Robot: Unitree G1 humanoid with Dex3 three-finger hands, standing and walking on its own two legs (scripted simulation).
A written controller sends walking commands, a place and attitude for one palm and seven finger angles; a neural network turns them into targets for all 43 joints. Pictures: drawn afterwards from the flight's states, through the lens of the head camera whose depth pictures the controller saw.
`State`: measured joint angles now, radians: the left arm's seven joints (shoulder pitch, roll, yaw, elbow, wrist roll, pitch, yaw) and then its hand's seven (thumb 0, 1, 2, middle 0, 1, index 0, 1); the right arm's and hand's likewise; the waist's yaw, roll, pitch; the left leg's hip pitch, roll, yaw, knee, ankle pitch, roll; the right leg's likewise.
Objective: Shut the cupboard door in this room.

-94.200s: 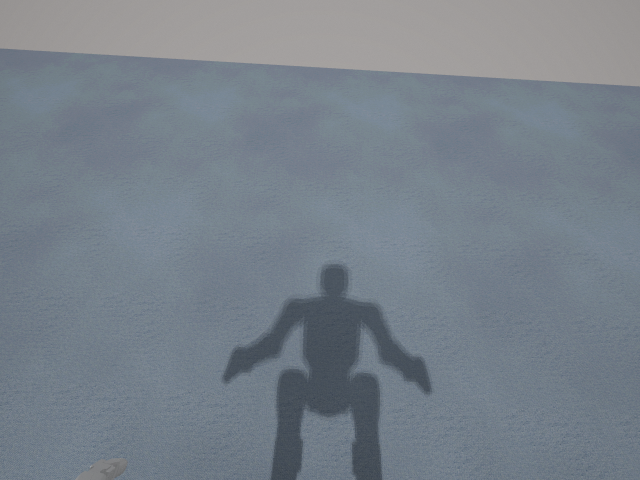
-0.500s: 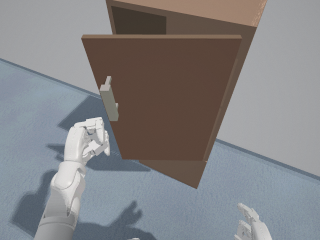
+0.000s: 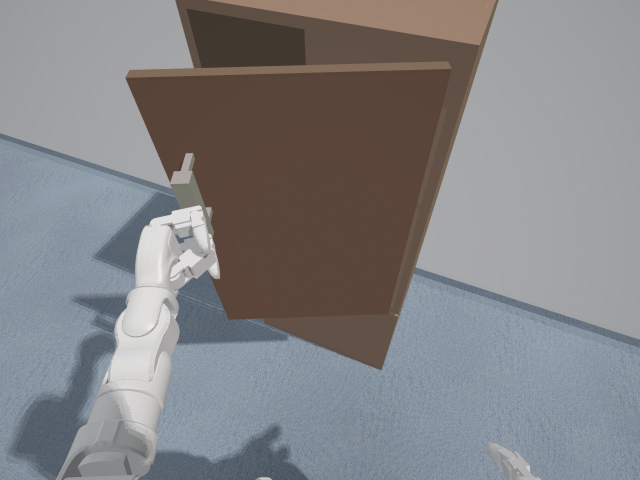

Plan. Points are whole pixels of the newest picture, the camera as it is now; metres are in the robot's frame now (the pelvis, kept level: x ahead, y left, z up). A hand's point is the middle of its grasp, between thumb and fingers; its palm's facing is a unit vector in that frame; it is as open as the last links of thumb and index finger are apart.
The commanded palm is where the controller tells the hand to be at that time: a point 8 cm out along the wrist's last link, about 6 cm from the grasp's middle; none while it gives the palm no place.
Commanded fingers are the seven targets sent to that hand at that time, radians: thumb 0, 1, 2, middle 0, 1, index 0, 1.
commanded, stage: bring the fist close to the handle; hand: left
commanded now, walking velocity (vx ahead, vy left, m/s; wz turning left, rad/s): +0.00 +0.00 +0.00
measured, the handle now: (196, 199) +0.47 +0.19 +0.08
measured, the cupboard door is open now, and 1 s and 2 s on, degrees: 25 15 2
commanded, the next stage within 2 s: push the door shut along its arc in 0.16 s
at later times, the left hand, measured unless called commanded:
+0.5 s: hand (201, 246) +0.38 +0.16 +0.09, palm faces +0.00 -1.00 -0.02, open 3.1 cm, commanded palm +0.36 +0.21 +0.09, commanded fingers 0.00 0.90 0.90 -1.30 -1.50 -1.30 -1.50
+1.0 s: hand (220, 207) +0.45 +0.15 +0.09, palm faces -0.14 -0.99 -0.02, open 3.1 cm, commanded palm +0.44 +0.19 +0.09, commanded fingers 0.00 0.90 0.90 -1.30 -1.50 -1.30 -1.50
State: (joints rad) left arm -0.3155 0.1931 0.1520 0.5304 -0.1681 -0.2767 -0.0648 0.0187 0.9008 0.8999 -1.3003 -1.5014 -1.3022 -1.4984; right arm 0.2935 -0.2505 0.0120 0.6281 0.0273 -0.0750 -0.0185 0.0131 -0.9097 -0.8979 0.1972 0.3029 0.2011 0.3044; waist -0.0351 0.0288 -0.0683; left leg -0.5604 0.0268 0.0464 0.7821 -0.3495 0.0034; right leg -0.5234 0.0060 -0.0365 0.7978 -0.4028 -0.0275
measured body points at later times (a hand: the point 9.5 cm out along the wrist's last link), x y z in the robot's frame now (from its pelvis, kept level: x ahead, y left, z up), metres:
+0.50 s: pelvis -0.01 +0.00 +0.00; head +0.03 -0.01 +0.45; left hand +0.37 +0.22 +0.09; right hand +0.14 -0.24 -0.10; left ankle +0.03 +0.12 -0.71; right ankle +0.00 -0.10 -0.71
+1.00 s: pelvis -0.02 +0.01 -0.02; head +0.06 +0.01 +0.43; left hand +0.45 +0.21 +0.09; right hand +0.03 -0.26 -0.14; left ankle +0.03 +0.12 -0.71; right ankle +0.00 -0.10 -0.71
